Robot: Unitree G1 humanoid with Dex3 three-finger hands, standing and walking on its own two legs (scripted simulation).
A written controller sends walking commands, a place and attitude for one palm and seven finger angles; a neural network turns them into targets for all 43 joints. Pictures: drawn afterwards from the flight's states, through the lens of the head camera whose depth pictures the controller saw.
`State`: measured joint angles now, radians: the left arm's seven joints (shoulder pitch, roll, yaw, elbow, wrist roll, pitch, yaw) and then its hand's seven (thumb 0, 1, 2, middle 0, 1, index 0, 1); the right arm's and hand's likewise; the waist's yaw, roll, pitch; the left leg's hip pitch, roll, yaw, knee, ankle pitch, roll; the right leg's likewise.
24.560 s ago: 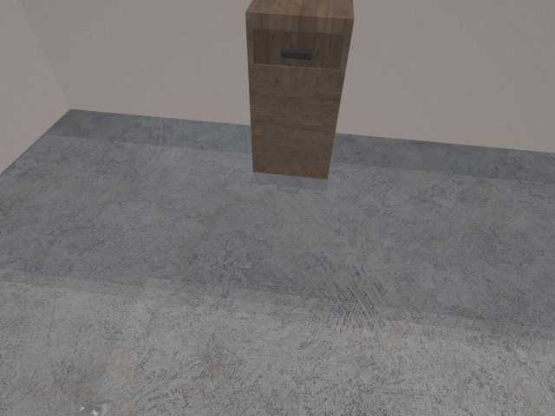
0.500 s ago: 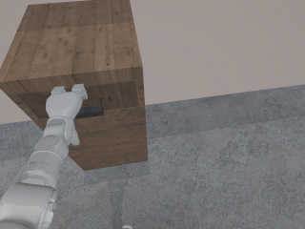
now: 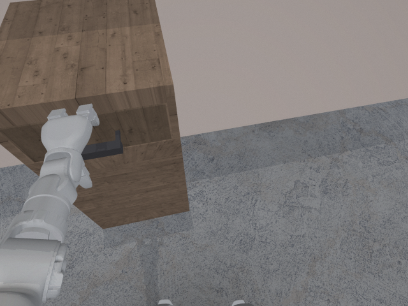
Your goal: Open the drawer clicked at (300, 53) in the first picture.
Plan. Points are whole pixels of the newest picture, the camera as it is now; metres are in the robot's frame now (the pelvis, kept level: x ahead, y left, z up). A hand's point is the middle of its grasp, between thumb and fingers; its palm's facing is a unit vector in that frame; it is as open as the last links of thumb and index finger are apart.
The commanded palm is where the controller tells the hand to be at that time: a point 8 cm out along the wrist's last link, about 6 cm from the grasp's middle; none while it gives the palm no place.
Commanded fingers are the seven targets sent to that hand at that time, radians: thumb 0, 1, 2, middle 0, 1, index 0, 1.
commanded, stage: re-aim the fingers above the handle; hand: left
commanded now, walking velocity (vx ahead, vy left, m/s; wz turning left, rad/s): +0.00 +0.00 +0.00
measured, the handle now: (95, 144) +0.50 +0.25 -0.04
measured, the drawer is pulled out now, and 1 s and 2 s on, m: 0.00 0.00 0.00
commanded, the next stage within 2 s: lower the fingers behind the handle in 1.48 s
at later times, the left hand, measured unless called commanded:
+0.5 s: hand (78, 146) +0.45 +0.26 +0.02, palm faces +0.01 -0.03 -1.00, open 13.7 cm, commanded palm +0.43 +0.28 +0.07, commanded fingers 0.00 -0.50 0.30 -0.30 -1.20 -0.30 -1.20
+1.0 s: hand (81, 147) +0.45 +0.25 +0.01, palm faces +0.03 -0.04 -1.00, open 13.8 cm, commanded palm +0.43 +0.28 +0.07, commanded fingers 0.00 -0.50 0.30 -0.30 -1.20 -0.30 -1.20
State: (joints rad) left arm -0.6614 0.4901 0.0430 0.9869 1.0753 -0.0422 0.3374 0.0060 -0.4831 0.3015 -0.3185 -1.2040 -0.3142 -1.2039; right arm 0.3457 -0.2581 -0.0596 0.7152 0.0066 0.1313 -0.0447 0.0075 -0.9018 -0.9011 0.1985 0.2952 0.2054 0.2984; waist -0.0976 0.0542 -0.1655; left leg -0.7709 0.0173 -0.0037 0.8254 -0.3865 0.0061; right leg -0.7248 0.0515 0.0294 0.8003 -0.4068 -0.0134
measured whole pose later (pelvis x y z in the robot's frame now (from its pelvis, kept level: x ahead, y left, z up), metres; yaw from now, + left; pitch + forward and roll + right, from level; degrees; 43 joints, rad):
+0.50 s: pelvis -0.01 +0.02 -0.01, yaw +0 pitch +20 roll -2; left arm -0.73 0.47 0.01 1.01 1.10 -0.03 0.39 0.00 -0.48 0.30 -0.37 -1.25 -0.34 -1.23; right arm 0.30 -0.25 -0.04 0.70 0.00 0.12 -0.03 0.01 -0.90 -0.90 0.20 0.30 0.21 0.30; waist -0.10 0.05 -0.16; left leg -0.83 0.00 0.00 0.88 -0.39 0.03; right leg -0.77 0.04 0.03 0.83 -0.40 0.01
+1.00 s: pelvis -0.01 +0.02 -0.01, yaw +0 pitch +20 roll -2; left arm -0.71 0.47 0.03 0.98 1.10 -0.05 0.41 0.01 -0.48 0.30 -0.37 -1.25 -0.32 -1.21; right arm 0.33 -0.26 -0.05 0.72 -0.01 0.12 -0.03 0.01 -0.90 -0.90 0.20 0.30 0.21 0.30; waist -0.10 0.05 -0.16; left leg -0.85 0.01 0.00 0.89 -0.39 0.02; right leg -0.79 0.04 0.03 0.84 -0.41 0.01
